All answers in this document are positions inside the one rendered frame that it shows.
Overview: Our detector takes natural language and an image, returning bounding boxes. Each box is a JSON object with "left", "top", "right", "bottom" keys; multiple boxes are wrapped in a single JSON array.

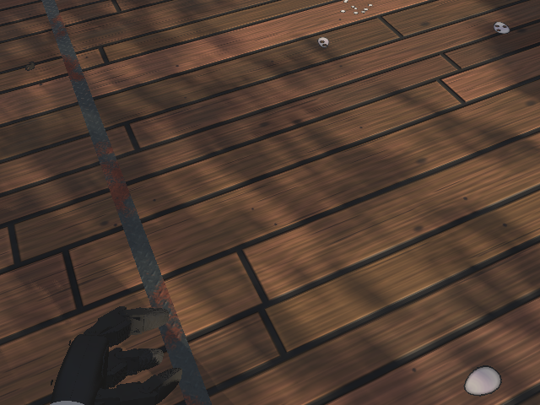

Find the left robot hand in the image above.
[{"left": 51, "top": 306, "right": 182, "bottom": 405}]

